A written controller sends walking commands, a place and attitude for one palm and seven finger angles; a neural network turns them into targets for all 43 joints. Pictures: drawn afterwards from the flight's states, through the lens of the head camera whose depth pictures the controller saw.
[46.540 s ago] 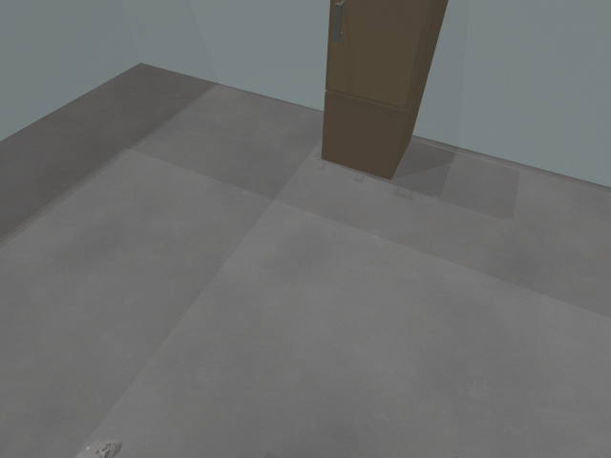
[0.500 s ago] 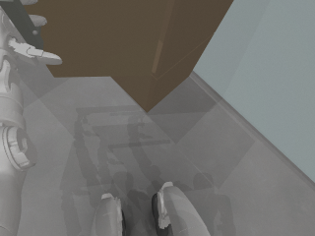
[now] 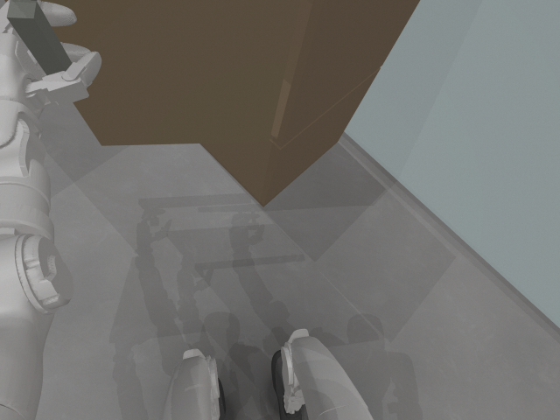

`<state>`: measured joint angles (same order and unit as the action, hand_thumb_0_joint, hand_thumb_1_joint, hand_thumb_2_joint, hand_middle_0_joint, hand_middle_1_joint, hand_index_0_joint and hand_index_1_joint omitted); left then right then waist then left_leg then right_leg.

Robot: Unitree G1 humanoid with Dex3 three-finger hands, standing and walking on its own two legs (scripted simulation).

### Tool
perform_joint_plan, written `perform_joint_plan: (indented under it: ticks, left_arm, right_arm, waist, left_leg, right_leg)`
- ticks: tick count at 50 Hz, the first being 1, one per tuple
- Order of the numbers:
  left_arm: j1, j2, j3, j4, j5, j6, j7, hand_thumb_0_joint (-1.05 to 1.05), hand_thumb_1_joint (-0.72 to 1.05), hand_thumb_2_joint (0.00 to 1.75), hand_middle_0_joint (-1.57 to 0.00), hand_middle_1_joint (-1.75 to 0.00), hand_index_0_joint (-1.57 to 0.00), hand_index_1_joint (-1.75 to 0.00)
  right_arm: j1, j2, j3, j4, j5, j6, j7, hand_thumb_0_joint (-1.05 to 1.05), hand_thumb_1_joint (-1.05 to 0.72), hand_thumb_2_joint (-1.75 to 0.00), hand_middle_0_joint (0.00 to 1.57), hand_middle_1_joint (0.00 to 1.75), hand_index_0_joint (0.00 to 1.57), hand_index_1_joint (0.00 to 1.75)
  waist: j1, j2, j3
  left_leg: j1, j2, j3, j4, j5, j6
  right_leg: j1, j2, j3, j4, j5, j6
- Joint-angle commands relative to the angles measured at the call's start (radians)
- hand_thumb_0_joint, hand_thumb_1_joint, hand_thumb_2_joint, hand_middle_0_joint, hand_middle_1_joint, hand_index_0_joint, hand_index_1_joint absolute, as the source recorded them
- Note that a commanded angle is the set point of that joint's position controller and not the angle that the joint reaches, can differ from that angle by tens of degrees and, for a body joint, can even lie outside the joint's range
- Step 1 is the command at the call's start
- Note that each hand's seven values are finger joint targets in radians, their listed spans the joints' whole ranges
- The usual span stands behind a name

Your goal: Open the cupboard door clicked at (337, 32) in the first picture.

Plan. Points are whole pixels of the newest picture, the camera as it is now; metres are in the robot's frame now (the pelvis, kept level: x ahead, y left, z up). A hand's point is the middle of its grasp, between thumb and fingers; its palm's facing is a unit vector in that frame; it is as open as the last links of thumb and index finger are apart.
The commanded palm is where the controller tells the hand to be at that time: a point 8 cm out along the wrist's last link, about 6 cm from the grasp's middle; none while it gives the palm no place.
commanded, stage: close the thumb around the handle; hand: left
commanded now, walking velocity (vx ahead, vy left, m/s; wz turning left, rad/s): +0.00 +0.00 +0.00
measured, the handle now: (53, 42) +0.60 +0.22 +0.06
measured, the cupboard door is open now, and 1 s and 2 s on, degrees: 52 83 98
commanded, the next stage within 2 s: pull the door open along its arc in 0.20 s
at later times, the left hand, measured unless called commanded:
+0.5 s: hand (72, 78) +0.55 +0.20 +0.06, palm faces +0.01 -1.00 -0.01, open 5.7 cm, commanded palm +0.50 +0.23 +0.06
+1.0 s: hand (141, 186) +0.40 +0.12 +0.06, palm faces +0.39 -0.92 +0.05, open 6.3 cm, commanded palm +0.36 +0.16 +0.06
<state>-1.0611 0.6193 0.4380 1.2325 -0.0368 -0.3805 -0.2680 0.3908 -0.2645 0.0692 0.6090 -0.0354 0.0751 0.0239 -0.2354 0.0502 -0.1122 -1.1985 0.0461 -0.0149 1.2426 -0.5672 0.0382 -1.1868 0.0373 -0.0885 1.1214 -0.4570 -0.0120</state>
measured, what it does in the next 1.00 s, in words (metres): stands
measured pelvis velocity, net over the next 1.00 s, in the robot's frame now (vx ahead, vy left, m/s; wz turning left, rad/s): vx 0.02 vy -0.01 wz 0.03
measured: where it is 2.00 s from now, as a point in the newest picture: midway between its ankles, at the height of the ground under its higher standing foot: (252, 416)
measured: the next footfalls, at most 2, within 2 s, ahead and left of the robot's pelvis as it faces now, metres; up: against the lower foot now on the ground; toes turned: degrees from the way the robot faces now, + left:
none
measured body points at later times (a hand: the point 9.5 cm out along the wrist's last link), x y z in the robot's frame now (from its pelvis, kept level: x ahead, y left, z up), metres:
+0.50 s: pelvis +0.01 +0.00 +0.01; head +0.18 +0.03 +0.42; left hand +0.54 +0.25 +0.06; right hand -0.01 -0.26 -0.10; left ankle -0.01 +0.09 -0.63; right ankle +0.03 -0.12 -0.63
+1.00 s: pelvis +0.02 -0.01 +0.03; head +0.13 +0.00 +0.47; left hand +0.37 +0.17 +0.06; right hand +0.17 -0.24 -0.09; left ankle -0.01 +0.09 -0.63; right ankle +0.03 -0.12 -0.63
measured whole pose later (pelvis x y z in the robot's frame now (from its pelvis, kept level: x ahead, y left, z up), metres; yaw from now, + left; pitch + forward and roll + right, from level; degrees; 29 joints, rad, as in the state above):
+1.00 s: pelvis +0.02 -0.01 +0.03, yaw +2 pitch +22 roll -1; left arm -0.26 -0.04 0.08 0.47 0.02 -0.44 0.41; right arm 0.23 -0.21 -0.01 0.55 -0.06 0.04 0.07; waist -0.05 0.03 -0.17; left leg -0.92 0.01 0.03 1.10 -0.56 0.03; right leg -0.95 0.01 -0.04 1.06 -0.49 -0.01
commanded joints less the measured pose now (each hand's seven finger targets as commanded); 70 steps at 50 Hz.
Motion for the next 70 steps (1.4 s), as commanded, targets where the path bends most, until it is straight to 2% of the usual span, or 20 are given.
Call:
perform_joint_plan:
  ticks: [1, 4, 7, 10, 12, 15, 16, 20, 22, 28, 36, 37, 39, 42, 44, 46, 49, 53, 62, 70]
  left_arm:
    - [-0.443, 0.223, -0.002, -0.227, -0.024, -0.067, -0.011, 0.0, 0.9, 0.9, -0.4, -1.35, -0.4, -1.35]
    - [-0.428, 0.242, 0.018, -0.266, -0.03, -0.078, -0.014, 0.0, 0.9, 0.9, -0.4, -1.35, -0.4, -1.35]
    - [-0.411, 0.247, 0.02, -0.224, -0.031, -0.065, -0.015, 0.0, 0.9, 0.9, -0.4, -1.35, -0.4, -1.35]
    - [-0.428, 0.228, 0.0, -0.237, -0.025, -0.068, -0.012, 0.0, 0.9, 0.9, -0.4, -1.35, -0.4, -1.35]
    - [-0.419, 0.245, 0.02, -0.232, -0.028, -0.067, -0.009, 0.0, 0.9, 0.9, -0.4, -1.35, -0.4, -1.35]
    - [-0.42, 0.214, -0.001, -0.244, -0.028, -0.073, -0.011, 0.0, 0.9, 0.9, -0.4, -1.35, -0.4, -1.35]
    - [-0.409, 0.245, 0.021, -0.214, -0.028, -0.068, -0.01, 0.0, 0.9, 0.9, -0.4, -1.35, -0.4, -1.35]
    - [-0.323, 0.238, 0.029, -0.278, -0.036, -0.078, -0.021, 0.0, 0.9, 0.9, -0.4, -1.35, -0.4, -1.35]
    - [-0.265, 0.219, 0.031, -0.303, -0.052, -0.077, -0.024, 0.0, 0.9, 0.9, -0.4, -1.35, -0.4, -1.35]
    - [-0.021, 0.137, 0.01, -0.408, -0.095, -0.075, -0.031, 0.0, 0.9, 0.9, -0.4, -1.35, -0.4, -1.35]
    - [0.42, -0.109, -0.122, -0.726, -0.16, -0.085, 0.005, 0.0, 0.9, 0.9, -0.4, -1.35, -0.4, -1.35]
    - [0.452, -0.166, -0.009, -0.82, -0.23, -0.093, 0.157, 0.0, 0.9, 0.9, -0.4, -1.35, -0.4, -1.35]
    - [0.602, -0.296, -0.11, -0.871, -0.19, -0.091, 0.306, 0.0, 0.9, 0.9, -0.4, -1.35, -0.4, -1.35]
    - [0.727, -0.365, -0.149, -0.966, -0.107, -0.105, 0.488, 0.0, 0.9, 0.9, -0.4, -1.35, -0.4, -1.35]
    - [0.691, -0.417, -0.196, -1.014, -0.041, -0.116, 0.598, 0.0, 0.9, 0.9, -0.4, -1.35, -0.4, -1.35]
    - [0.624, -0.49, -0.254, -0.975, 0.017, -0.116, 0.698, 0.0, 0.9, 0.9, -0.4, -1.35, -0.4, -1.35]
    - [0.472, -0.552, -0.349, -0.948, 0.131, -0.133, 0.804, 0.0, 0.9, 0.9, -0.4, -1.35, -0.4, -1.35]
    - [0.415, -0.645, -0.467, -0.916, 0.176, -0.147, 0.813, 0.0, 0.9, 0.9, -0.4, -1.35, -0.4, -1.35]
    - [0.368, -0.603, -0.424, -0.806, 0.12, -0.18, 0.767, 0.0, 0.9, 0.9, -0.4, -1.35, -0.4, -1.35]
    - [0.36, -0.562, -0.38, -0.75, 0.098, -0.219, 0.756, 0.0, 0.9, 0.9, -0.4, -1.35, -0.4, -1.35]
  right_arm:
    - [0.233, -0.199, -0.072, -0.012, -0.004, -0.005, -0.012, 0.0, -0.9, -0.9, 0.2, 0.3, 0.2, 0.3]
    - [0.234, -0.201, -0.076, -0.014, -0.004, -0.005, -0.012, 0.0, -0.9, -0.9, 0.2, 0.3, 0.2, 0.3]
    - [0.23, -0.201, -0.072, -0.011, 0.0, -0.001, -0.014, 0.0, -0.9, -0.9, 0.2, 0.3, 0.2, 0.3]
    - [0.228, -0.199, -0.073, -0.01, -0.001, -0.002, -0.015, 0.0, -0.9, -0.9, 0.2, 0.3, 0.2, 0.3]
    - [0.233, -0.202, -0.075, -0.009, -0.002, -0.002, -0.015, 0.0, -0.9, -0.9, 0.2, 0.3, 0.2, 0.3]
    - [0.23, -0.197, -0.075, -0.006, -0.003, -0.004, -0.013, 0.0, -0.9, -0.9, 0.2, 0.3, 0.2, 0.3]
    - [0.233, -0.202, -0.074, -0.004, -0.002, -0.002, -0.014, 0.0, -0.9, -0.9, 0.2, 0.3, 0.2, 0.3]
    - [0.226, -0.197, -0.078, -0.025, 0.0, -0.001, -0.01, 0.0, -0.9, -0.9, 0.2, 0.3, 0.2, 0.3]
    - [0.221, -0.195, -0.083, -0.034, 0.004, 0.001, -0.007, 0.0, -0.9, -0.9, 0.2, 0.3, 0.2, 0.3]
    - [0.187, -0.183, -0.094, -0.075, 0.021, 0.001, 0.001, 0.0, -0.9, -0.9, 0.2, 0.3, 0.2, 0.3]
    - [0.1, -0.15, -0.124, -0.138, 0.045, -0.019, 0.025, 0.0, -0.9, -0.9, 0.2, 0.3, 0.2, 0.3]
    - [0.073, -0.123, -0.129, -0.15, 0.037, -0.037, 0.029, 0.0, -0.9, -0.9, 0.2, 0.3, 0.2, 0.3]
    - [0.045, -0.111, -0.129, -0.141, 0.028, -0.059, 0.048, 0.0, -0.9, -0.9, 0.2, 0.3, 0.2, 0.3]
    - [0.013, -0.095, -0.132, -0.149, 0.005, -0.061, 0.062, 0.0, -0.9, -0.9, 0.2, 0.3, 0.2, 0.3]
    - [-0.01, -0.079, -0.131, -0.147, -0.011, -0.057, 0.057, 0.0, -0.9, -0.9, 0.2, 0.3, 0.2, 0.3]
    - [-0.034, -0.072, -0.13, -0.134, -0.025, -0.053, 0.05, 0.0, -0.9, -0.9, 0.2, 0.3, 0.2, 0.3]
    - [-0.062, -0.058, -0.134, -0.11, -0.05, -0.055, 0.028, 0.0, -0.9, -0.9, 0.2, 0.3, 0.2, 0.3]
    - [-0.089, -0.046, -0.138, -0.088, -0.063, -0.072, 0.013, 0.0, -0.9, -0.9, 0.2, 0.3, 0.2, 0.3]
    - [-0.147, -0.036, -0.119, -0.061, -0.055, -0.105, -0.015, 0.0, -0.9, -0.9, 0.2, 0.3, 0.2, 0.3]
    - [-0.128, -0.046, -0.125, -0.039, -0.053, -0.127, -0.017, 0.0, -0.9, -0.9, 0.2, 0.3, 0.2, 0.3]
  waist:
    - [-0.026, 0.185, -0.572]
    - [-0.01, 0.218, -0.623]
    - [-0.017, 0.156, -0.557]
    - [-0.017, 0.204, -0.575]
    - [-0.017, 0.171, -0.575]
    - [-0.016, 0.207, -0.586]
    - [-0.017, 0.169, -0.563]
    - [0.024, 0.208, -0.623]
    - [0.031, 0.161, -0.625]
    - [0.082, 0.119, -0.602]
    - [0.155, 0.065, -0.553]
    - [0.215, 0.067, -0.55]
    - [0.204, 0.044, -0.49]
    - [0.228, 0.005, -0.456]
    - [0.224, 0.028, -0.454]
    - [0.195, -0.048, -0.397]
    - [0.162, -0.059, -0.408]
    - [0.145, -0.055, -0.457]
    - [0.155, -0.074, -0.419]
    - [0.16, -0.101, -0.414]
  left_leg:
    - [0.449, -0.007, -0.078, -0.113, 0.545, -0.012]
    - [0.492, -0.007, -0.079, -0.111, 0.597, -0.018]
    - [0.429, -0.007, -0.072, -0.117, 0.543, -0.012]
    - [0.467, -0.007, -0.077, -0.117, 0.558, -0.016]
    - [0.457, -0.007, -0.076, -0.117, 0.558, -0.014]
    - [0.489, -0.005, -0.08, -0.116, 0.588, -0.019]
    - [0.458, -0.005, -0.075, -0.115, 0.556, -0.015]
    - [0.495, -0.009, -0.07, -0.129, 0.617, -0.021]
    - [0.494, -0.009, -0.066, -0.137, 0.627, -0.018]
    - [0.488, -0.019, -0.038, -0.186, 0.627, -0.014]
    - [0.54, -0.021, -0.01, -0.25, 0.72, -0.022]
    - [0.53, -0.019, -0.002, -0.255, 0.731, -0.037]
    - [0.526, -0.013, 0.0, -0.262, 0.745, -0.054]
    - [0.49, -0.02, 0.014, -0.269, 0.707, -0.057]
    - [0.487, -0.026, 0.015, -0.262, 0.679, -0.06]
    - [0.454, -0.03, 0.007, -0.255, 0.585, -0.057]
    - [0.448, -0.039, 0.0, -0.24, 0.5, -0.051]
    - [0.481, -0.049, 0.006, -0.229, 0.465, -0.044]
    - [0.398, -0.067, 0.016, -0.255, 0.28, -0.03]
    - [0.343, -0.073, 0.026, -0.255, 0.248, -0.024]
  right_leg:
    - [0.268, 0.026, 0.043, -0.086, 0.362, -0.013]
    - [0.282, 0.024, 0.045, -0.083, 0.395, -0.015]
    - [0.3, 0.026, 0.047, -0.092, 0.377, -0.011]
    - [0.268, 0.025, 0.043, -0.087, 0.366, -0.014]
    - [0.289, 0.026, 0.045, -0.091, 0.377, -0.012]
    - [0.264, 0.024, 0.041, -0.087, 0.381, -0.014]
    - [0.278, 0.027, 0.045, -0.095, 0.37, -0.012]
    - [0.329, 0.024, 0.045, -0.087, 0.42, -0.017]
    - [0.364, 0.027, 0.046, -0.096, 0.445, -0.014]
    - [0.459, 0.027, 0.049, -0.123, 0.488, -0.016]
    - [0.554, 0.012, 0.041, -0.153, 0.559, -0.011]
    - [0.551, 0.013, 0.026, -0.152, 0.547, -0.01]
    - [0.528, 0.009, 0.017, -0.142, 0.537, -0.011]
    - [0.577, 0.001, 0.027, -0.128, 0.554, -0.02]
    - [0.583, -0.007, 0.037, -0.116, 0.56, -0.025]
    - [0.546, -0.01, 0.034, -0.117, 0.505, -0.022]
    - [0.507, -0.017, 0.044, -0.114, 0.452, -0.019]
    - [0.506, -0.021, 0.045, -0.136, 0.44, -0.018]
    - [0.561, -0.035, 0.079, -0.194, 0.31, -0.008]
    - [0.606, -0.048, 0.12, -0.227, 0.28, 0.0]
